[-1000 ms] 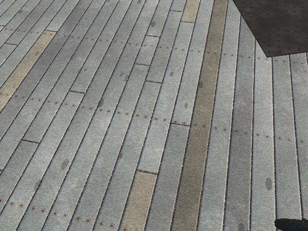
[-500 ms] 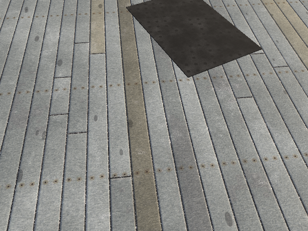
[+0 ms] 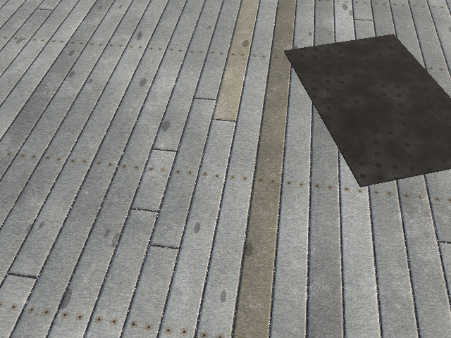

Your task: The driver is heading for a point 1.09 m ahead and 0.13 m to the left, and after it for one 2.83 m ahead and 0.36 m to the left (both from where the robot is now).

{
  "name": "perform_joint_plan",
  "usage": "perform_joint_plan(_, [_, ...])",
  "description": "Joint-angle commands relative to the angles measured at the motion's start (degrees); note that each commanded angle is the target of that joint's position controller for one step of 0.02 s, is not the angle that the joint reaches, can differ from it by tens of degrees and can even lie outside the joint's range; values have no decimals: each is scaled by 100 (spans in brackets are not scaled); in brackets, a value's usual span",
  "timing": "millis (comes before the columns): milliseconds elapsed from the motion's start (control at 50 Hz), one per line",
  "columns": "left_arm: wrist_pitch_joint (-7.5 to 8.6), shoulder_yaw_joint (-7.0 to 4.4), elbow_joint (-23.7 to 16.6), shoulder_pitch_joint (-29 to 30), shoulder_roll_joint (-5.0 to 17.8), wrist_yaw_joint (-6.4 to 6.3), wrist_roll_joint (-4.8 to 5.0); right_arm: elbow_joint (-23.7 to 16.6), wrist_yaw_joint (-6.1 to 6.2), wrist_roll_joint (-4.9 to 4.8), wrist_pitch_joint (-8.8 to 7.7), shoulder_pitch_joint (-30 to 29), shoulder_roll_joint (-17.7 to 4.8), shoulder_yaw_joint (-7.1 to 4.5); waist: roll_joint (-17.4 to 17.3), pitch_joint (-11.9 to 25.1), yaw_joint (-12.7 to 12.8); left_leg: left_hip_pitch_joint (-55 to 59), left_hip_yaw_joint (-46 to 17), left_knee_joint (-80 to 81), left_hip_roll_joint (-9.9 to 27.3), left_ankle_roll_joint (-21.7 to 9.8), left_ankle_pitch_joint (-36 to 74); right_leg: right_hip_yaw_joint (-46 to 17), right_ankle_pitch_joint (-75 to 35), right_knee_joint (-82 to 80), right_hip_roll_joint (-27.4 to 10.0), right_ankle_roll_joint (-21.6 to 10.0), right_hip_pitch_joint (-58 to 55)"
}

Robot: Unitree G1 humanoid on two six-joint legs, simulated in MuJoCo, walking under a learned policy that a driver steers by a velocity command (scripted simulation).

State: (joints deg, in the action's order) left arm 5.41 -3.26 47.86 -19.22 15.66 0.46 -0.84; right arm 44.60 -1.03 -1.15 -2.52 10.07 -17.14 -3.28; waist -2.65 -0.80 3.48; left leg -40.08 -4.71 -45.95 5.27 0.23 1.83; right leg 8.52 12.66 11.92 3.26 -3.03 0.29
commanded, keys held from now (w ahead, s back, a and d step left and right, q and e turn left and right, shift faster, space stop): w+q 0.30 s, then w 0.70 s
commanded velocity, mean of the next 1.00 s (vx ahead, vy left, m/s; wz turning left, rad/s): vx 0.50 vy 0.00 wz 0.27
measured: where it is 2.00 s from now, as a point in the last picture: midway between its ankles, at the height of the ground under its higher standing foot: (200, 181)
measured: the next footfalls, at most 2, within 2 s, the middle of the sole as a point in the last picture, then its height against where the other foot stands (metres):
left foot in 0.20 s outside the picture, level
right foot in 0.70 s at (257, 302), level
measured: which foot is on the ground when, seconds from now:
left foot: up 0.00-0.18, down 0.20-0.72, up 0.74-1.00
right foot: down 0.00-0.22, up 0.24-0.68, down 0.70-1.00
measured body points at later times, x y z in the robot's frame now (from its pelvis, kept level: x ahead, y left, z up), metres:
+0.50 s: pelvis +0.28 +0.06 +0.00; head +0.31 +0.08 +0.45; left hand +0.39 +0.36 -0.10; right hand +0.42 -0.19 -0.11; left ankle +0.24 +0.13 -0.75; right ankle +0.48 -0.09 -0.68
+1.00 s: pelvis +0.57 +0.07 +0.00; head +0.60 +0.06 +0.45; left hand +0.53 +0.34 -0.12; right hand +0.80 -0.14 -0.10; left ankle +0.65 +0.27 -0.68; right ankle +0.57 -0.02 -0.75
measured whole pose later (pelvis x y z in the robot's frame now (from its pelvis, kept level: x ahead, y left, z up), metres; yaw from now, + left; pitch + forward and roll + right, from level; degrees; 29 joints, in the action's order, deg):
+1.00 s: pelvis +0.57 +0.07 +0.00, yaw +16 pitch +1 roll -1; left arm 5.0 -2.3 48.5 -19.9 14.8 1.1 0.1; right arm 41.7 0.0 -0.2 -3.3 9.9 -16.6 -3.1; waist -2.5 -0.8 3.3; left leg -37.9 -2.8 -48.5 6.4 0.5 -5.6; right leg 1.9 10.1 14.6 3.8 -3.5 6.0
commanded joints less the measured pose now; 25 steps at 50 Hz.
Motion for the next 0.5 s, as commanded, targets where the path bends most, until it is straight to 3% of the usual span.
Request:
perform_joint_plan(20, [57, -203, -265, 189, 897, -70, 44, -539, -101, 8, -70, -591, -115, 28, 421, -396, 49, 110, 238, 633, 16, -86, 478, -296, -1868, -576, -1662, -622, 242])
perform_joint_plan(100, [-142, -246, -59, -99, 1001, -101, 129, -920, -251, -6, -68, -1094, -131, 35, 447, -494, 144, -185, 573, 1070, -123, -306, -246, -71, -2771, -83, -1911, -526, -690])
perform_joint_plan(140, [-236, -284, -83, -6, 1151, -156, 148, -1019, -304, -6, -50, -954, -261, -35, 657, -227, -60, 359, 925, 1102, -433, -501, -833, 112, -4591, 560, -1921, -397, -880])
perform_joint_plan(160, [-283, -307, -107, 35, 1234, -198, 154, -998, -306, 0, -27, -658, -382, -105, 799, 23, -262, 837, 1090, 1054, -646, -620, -1138, 184, -5558, 1108, -1907, -333, -909])
perform_joint_plan(180, [-334, -316, -132, 95, 1283, -236, 147, -873, -282, -13, -11, -19, -600, -233, 823, 396, -633, 1696, 1163, 1156, -864, -779, -1209, 271, -6008, 2016, -1819, -239, -723])
perform_joint_plan(200, [-335, -292, -190, 192, 1261, -272, 160, -654, -194, -22, 11, 929, -932, -422, 629, 865, -1158, 3244, 893, 1584, -907, -1035, -844, 366, -5366, 3328, -1603, -30, 111])
perform_joint_plan(220, [-215, -109, -433, -202, 716, -219, -4, -553, -64, -8, 62, 1502, -1592, -599, -564, 1523, -1041, 5574, -1454, 1534, 505, -1813, -861, 339, -1791, 5460, -969, 303, 2469])
perform_joint_plan(240, [28, 41, -572, -239, 429, -106, 0, -695, -66, -34, 1, 1388, -1588, -536, -872, 2297, -814, 6559, -4278, 2504, 1479, -2653, -1565, -862, 2147, 6779, 38, 440, 3976])
perform_joint_plan(260, [198, -96, -711, 495, 912, -6, 233, -686, -69, 17, -37, 1374, -1135, -404, -329, 1876, -1127, 6310, -3661, 2774, 1287, -2285, -1707, -1492, 1820, 6923, -348, 311, 4590])
perform_joint_plan(280, [284, -78, -856, 798, 905, 19, 322, -684, -60, 20, -75, 1100, -944, -351, -102, 1132, -981, 5491, -2831, 2839, 1066, -2033, -1438, -1401, 1303, 6503, -592, 205, 4679])
perform_joint_plan(300, [305, -79, -817, 821, 838, -19, 207, -736, -55, 6, -86, 716, -806, -304, 309, 648, -689, 4586, -2240, 2921, 802, -1839, -910, -1350, 967, 5917, -807, 227, 4400])
perform_joint_plan(320, [252, -129, -737, 703, 892, -46, 102, -818, -34, 51, -93, 397, -589, -230, 247, 415, -463, 3923, -1766, 3039, 636, -1735, -325, -1310, 721, 5509, -983, 290, 3995])
perform_joint_plan(340, [168, -142, -696, 555, 874, -33, 73, -896, -20, 116, -97, 246, -510, -195, 95, 354, -309, 3462, -1582, 3181, 539, -1724, 11, -1300, 571, 5369, -1053, 356, 3626])
perform_joint_plan(400, [2, -90, -686, 498, 616, -47, 18, -780, 29, 102, -166, 308, -635, -214, 32, 246, -225, 2787, -973, 3435, 391, -1743, 785, -1094, 103, 4699, -1066, 621, 3371])
perform_joint_plan(500, [36, 30, -922, 1538, 381, 6, 62, -510, 119, 55, -158, 711, -773, -227, -98, 19, -671, 2657, -348, 3487, 41, -1310, 163, -943, -1858, 2613, -813, 644, 3062])
Keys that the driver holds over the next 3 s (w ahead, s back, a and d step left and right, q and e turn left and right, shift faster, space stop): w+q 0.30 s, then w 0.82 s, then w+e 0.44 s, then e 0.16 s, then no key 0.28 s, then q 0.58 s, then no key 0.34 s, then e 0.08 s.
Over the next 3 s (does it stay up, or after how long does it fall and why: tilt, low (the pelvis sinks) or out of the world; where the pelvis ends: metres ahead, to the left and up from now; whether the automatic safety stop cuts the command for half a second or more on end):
stays up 1.07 0.25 -0.01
